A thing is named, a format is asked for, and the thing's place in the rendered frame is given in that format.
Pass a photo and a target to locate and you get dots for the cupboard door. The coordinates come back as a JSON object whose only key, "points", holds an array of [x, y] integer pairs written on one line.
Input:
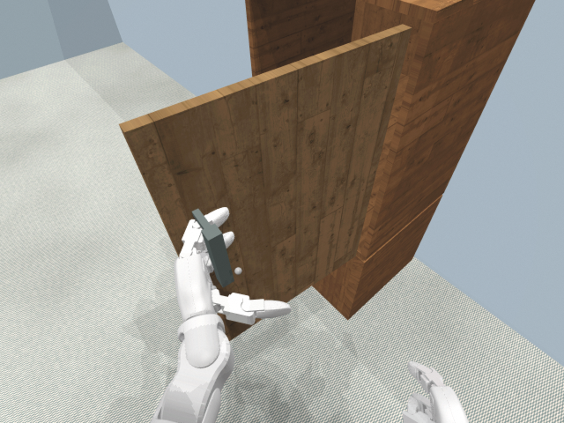
{"points": [[292, 153]]}

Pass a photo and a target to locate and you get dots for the left robot hand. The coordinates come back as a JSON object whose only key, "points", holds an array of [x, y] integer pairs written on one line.
{"points": [[193, 282]]}

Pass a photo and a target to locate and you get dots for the robot left forearm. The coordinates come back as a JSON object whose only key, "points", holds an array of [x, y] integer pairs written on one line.
{"points": [[205, 361]]}

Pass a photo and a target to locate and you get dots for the handle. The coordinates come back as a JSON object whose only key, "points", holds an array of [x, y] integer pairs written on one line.
{"points": [[216, 247]]}

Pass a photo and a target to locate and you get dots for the right robot hand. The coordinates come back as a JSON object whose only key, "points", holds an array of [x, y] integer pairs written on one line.
{"points": [[443, 405]]}

